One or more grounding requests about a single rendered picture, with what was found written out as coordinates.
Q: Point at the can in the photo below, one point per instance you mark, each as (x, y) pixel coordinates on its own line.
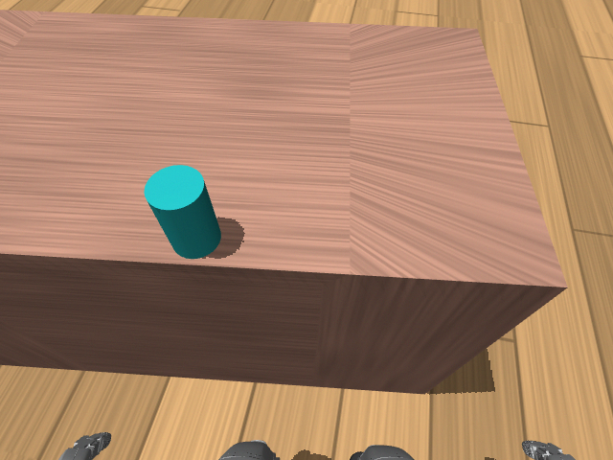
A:
(178, 197)

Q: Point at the left robot hand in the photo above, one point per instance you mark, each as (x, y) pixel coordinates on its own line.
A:
(87, 447)

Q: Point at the right robot hand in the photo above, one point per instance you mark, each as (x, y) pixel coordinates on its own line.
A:
(540, 451)

